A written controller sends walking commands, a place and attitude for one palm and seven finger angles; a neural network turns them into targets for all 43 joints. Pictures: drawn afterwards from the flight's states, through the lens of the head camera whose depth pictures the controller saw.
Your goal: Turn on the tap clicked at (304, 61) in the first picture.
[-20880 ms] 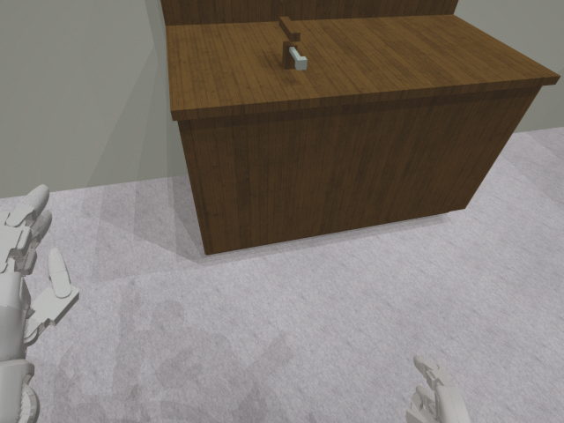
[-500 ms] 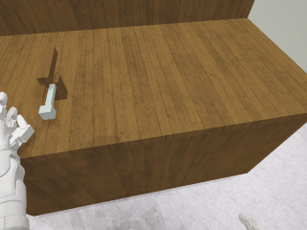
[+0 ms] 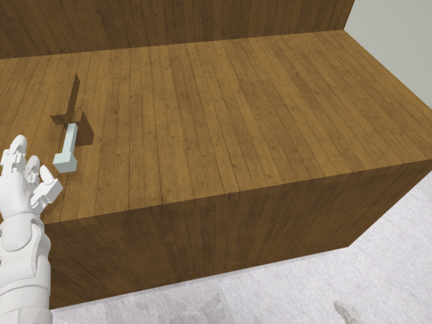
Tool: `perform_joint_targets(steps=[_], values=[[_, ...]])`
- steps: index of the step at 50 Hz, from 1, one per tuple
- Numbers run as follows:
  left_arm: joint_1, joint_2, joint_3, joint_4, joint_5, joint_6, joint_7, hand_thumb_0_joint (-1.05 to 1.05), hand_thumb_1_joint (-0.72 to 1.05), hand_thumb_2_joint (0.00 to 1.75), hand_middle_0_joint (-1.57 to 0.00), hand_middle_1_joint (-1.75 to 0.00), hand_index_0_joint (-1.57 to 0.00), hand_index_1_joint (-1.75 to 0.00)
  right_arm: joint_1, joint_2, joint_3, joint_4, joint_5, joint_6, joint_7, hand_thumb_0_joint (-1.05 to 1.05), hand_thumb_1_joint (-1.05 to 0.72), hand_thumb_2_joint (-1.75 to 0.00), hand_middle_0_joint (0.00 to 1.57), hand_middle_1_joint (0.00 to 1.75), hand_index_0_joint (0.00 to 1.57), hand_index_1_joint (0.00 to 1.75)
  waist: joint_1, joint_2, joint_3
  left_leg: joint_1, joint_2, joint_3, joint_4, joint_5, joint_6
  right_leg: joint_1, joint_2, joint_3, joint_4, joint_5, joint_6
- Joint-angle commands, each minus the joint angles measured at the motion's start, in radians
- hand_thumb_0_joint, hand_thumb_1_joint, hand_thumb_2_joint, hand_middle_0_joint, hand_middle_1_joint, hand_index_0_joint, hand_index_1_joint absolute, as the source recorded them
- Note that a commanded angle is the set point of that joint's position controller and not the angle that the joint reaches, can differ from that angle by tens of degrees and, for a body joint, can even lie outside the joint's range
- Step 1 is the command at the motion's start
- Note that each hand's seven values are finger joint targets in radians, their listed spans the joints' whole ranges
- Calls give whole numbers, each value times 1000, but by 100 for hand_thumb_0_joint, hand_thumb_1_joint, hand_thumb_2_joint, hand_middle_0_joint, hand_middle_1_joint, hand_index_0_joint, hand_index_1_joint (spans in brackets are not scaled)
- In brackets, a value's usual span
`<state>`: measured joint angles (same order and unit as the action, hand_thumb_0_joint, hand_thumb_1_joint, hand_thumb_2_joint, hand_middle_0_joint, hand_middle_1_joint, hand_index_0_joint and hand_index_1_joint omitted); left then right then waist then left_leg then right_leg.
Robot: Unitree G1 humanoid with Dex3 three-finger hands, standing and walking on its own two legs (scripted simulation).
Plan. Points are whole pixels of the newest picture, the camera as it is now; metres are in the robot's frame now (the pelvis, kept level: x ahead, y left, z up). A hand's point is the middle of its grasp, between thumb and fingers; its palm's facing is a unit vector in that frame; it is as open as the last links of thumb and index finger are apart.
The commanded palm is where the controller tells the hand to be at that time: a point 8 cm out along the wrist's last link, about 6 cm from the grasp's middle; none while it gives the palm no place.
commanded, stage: push the lever round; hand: left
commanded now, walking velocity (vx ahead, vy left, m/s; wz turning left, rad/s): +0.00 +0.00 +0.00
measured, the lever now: (65, 162) +0.38 +0.31 +0.09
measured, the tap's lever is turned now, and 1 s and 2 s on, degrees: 0 19 48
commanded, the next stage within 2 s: none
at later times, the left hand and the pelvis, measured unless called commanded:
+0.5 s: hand (72, 179) +0.34 +0.28 +0.08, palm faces +0.53 -0.85 -0.06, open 7.8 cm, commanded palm +0.30 +0.31 +0.08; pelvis +0.00 -0.01 +0.00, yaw +0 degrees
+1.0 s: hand (89, 174) +0.36 +0.26 +0.08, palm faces +0.62 -0.78 -0.04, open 7.8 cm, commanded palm +0.31 +0.28 +0.08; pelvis +0.00 -0.01 +0.00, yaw +0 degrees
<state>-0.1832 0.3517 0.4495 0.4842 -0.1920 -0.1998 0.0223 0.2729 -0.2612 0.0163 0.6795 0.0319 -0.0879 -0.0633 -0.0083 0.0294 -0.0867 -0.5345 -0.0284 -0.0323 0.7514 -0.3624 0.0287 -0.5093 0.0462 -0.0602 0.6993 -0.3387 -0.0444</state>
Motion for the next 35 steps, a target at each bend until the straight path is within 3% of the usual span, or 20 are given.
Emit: perform_joint_targets(steps=[1,2,6,7,9,10,11,13,15,16,19,21,23,25,27,29,31,35], values=[[-339,294,59,-209,7,-74,11,0,90,90,-15,-15,-15,-15,-34,-150,-53,-113,2,-47,-28,0,-90,-90,20,30,20,30,-10,53,-205,92,18,-26,-113,184,-2,110,-22,48,-95,178,19],[-368,287,45,-206,9,-77,10,0,90,90,-15,-15,-15,-15,-29,-150,-53,-112,1,-46,-29,0,-90,-90,20,30,20,30,-23,37,-219,99,18,-28,-112,177,-1,107,-21,48,-95,174,21],[-359,311,57,-221,21,-98,11,0,90,90,-15,-15,-15,-15,-28,-146,-53,-110,-3,-50,-28,0,-90,-90,20,30,20,30,-5,101,-264,117,16,-26,-103,207,-4,131,-22,54,-86,198,15],[-364,270,19,-210,20,-99,8,0,90,90,-15,-15,-15,-15,-27,-142,-51,-111,-2,-51,-25,0,-90,-90,20,30,20,30,-14,96,-266,122,16,-25,-102,211,-4,124,-22,52,-83,204,16],[-343,290,44,-187,11,-99,9,0,90,90,-15,-15,-15,-15,-22,-147,-54,-108,-4,-50,-23,0,-90,-90,20,30,20,30,-6,57,-273,106,17,-27,-101,205,-3,139,-20,52,-84,208,17],[-321,269,34,-179,3,-93,8,0,90,90,-15,-15,-15,-15,-26,-146,-53,-115,-2,-50,-22,0,-90,-90,20,30,20,30,-4,48,-265,97,14,-21,-101,202,0,148,-23,55,-88,217,20],[-316,301,69,-167,3,-91,14,0,90,90,-15,-15,-15,-15,-24,-150,-54,-110,-1,-47,-24,0,-90,-90,20,30,20,30,0,19,-270,86,16,-22,-99,203,4,162,-24,56,-88,225,22],[-335,281,54,-178,-4,-88,18,0,90,90,-15,-15,-15,-15,-29,-146,-53,-116,2,-46,-22,0,-90,-90,20,30,20,30,-2,23,-260,82,13,-18,-103,201,4,163,-26,58,-90,232,24],[-321,243,26,-211,-1,-90,32,0,90,90,-15,-15,-15,-15,-33,-142,-55,-122,-1,-48,-17,0,-90,-90,20,30,20,30,2,45,-269,99,13,-14,-103,224,1,165,-27,56,-88,250,23],[-291,261,52,-205,6,-87,48,0,90,90,-15,-15,-15,-15,-34,-142,-57,-120,-1,-46,-16,0,-90,-90,20,30,20,30,9,55,-263,96,14,-14,-97,236,3,164,-27,56,-86,259,23],[-337,225,10,-195,21,-83,79,0,90,90,-15,-15,-15,-15,-37,-142,-53,-115,-3,-43,-12,0,-90,-90,20,30,20,30,-12,35,-215,77,16,-19,-101,188,2,124,-26,53,-92,211,24],[-357,231,17,-207,33,-86,104,0,90,90,-15,-15,-15,-15,-45,-140,-53,-112,-4,-41,-14,0,-90,-90,20,30,20,30,-12,49,-211,79,16,-22,-102,165,3,115,-27,54,-96,178,22],[-391,191,-25,-220,36,-90,122,0,90,90,-15,-15,-15,-15,-45,-140,-54,-114,-8,-42,-12,0,-90,-90,20,30,20,30,-24,37,-227,93,14,-21,-100,162,3,110,-27,55,-97,180,23],[-356,192,-15,-220,42,-90,140,0,90,90,-15,-15,-15,-15,-43,-139,-57,-112,-11,-42,-12,0,-90,-90,20,30,20,30,-10,32,-260,99,15,-24,-99,181,-1,128,-26,52,-88,195,21],[-367,172,-35,-240,53,-92,160,0,90,90,-15,-15,-15,-15,-44,-137,-56,-113,-14,-40,-11,0,-90,-90,20,30,20,30,-13,32,-276,107,13,-22,-94,203,-1,135,-28,52,-82,219,23],[-378,172,-28,-225,52,-88,176,0,90,90,-15,-15,-15,-15,-45,-137,-56,-106,-17,-38,-10,0,-90,-90,20,30,20,30,-15,6,-273,94,13,-22,-90,197,-2,139,-29,53,-83,223,25],[-362,177,-18,-246,63,-90,199,0,90,90,-15,-15,-15,-15,-54,-133,-56,-108,-18,-34,-10,0,-90,-90,20,30,20,30,-3,30,-281,102,12,-18,-88,219,-2,153,-31,54,-80,244,23],[-367,144,-38,-242,73,-80,234,0,90,90,-15,-15,-15,-15,-63,-127,-54,-109,-20,-28,-5,0,-90,-90,20,30,20,30,-6,25,-266,96,14,-21,-92,215,-9,140,-29,47,-78,231,21]])
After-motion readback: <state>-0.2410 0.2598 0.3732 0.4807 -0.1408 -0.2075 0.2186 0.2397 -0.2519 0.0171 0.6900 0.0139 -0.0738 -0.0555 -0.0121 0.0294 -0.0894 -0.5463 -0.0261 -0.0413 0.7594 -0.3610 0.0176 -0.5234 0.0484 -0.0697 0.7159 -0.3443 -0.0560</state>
